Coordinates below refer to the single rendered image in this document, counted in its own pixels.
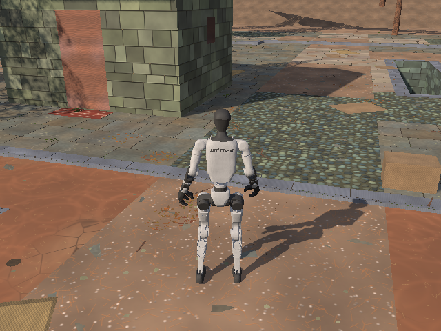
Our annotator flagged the right robot hand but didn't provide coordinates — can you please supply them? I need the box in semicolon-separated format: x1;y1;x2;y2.
244;185;260;197

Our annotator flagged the robot right upper arm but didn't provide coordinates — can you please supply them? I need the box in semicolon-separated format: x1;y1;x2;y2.
236;139;255;177

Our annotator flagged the humanoid robot torso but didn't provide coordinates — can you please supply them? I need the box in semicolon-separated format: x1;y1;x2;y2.
205;136;238;207

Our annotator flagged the robot right forearm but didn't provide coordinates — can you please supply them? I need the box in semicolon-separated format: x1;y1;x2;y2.
247;166;258;188

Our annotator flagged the robot left forearm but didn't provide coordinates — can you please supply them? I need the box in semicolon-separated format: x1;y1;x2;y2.
180;166;194;193

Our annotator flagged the left robot hand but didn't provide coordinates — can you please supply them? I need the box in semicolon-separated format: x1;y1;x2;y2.
178;190;194;206

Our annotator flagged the robot left upper arm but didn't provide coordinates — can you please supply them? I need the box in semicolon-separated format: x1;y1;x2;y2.
188;139;207;177

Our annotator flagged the robot right thigh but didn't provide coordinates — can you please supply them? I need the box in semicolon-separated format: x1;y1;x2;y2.
229;192;244;241

